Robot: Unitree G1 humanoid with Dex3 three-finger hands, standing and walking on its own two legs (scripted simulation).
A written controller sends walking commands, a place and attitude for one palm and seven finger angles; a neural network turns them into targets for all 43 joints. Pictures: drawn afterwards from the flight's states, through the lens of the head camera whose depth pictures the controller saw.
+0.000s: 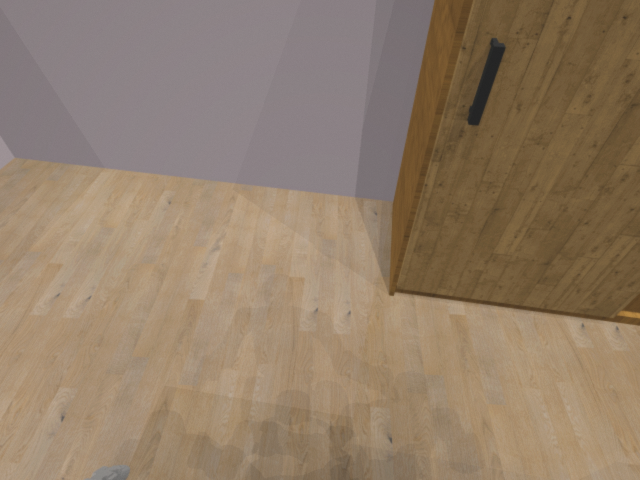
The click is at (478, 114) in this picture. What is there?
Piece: wardrobe's sliding door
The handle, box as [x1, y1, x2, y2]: [467, 38, 505, 125]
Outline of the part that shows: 496,38 492,38 490,42 491,47 473,103 469,108 469,115 467,119 468,124 477,125 479,122 505,47 503,43 499,43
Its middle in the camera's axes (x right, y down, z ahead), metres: +0.36 -0.35 +0.86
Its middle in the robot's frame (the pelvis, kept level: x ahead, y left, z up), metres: +0.90 -0.31 +0.11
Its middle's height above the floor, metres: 0.88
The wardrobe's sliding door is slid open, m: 0.00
